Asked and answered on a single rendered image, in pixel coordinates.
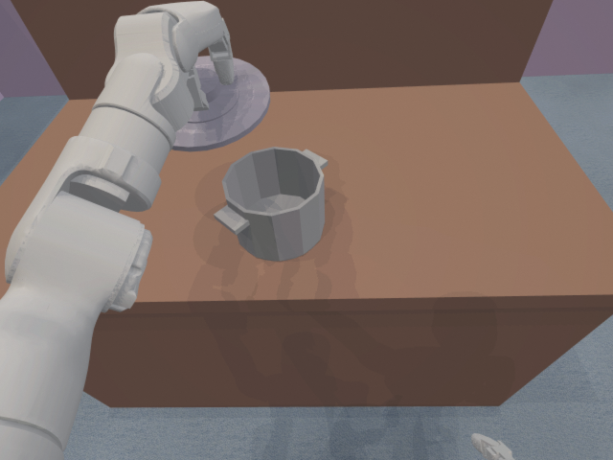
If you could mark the robot left forearm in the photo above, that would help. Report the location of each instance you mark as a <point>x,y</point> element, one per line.
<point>116,159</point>

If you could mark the lid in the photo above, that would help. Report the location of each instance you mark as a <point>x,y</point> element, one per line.
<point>238,109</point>

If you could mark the knob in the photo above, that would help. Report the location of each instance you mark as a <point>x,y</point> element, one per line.
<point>210,83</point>

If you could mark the pot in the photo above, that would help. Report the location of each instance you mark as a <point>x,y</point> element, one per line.
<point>276,202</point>

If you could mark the table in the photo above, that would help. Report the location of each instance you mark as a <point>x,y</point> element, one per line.
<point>464,249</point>

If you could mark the robot right hand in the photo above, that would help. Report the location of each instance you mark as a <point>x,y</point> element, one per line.
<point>491,449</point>

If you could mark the robot left hand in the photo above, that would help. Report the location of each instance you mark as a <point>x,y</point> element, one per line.
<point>211,31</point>

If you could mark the left robot upper arm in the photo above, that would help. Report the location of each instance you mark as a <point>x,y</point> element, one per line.
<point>82,259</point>

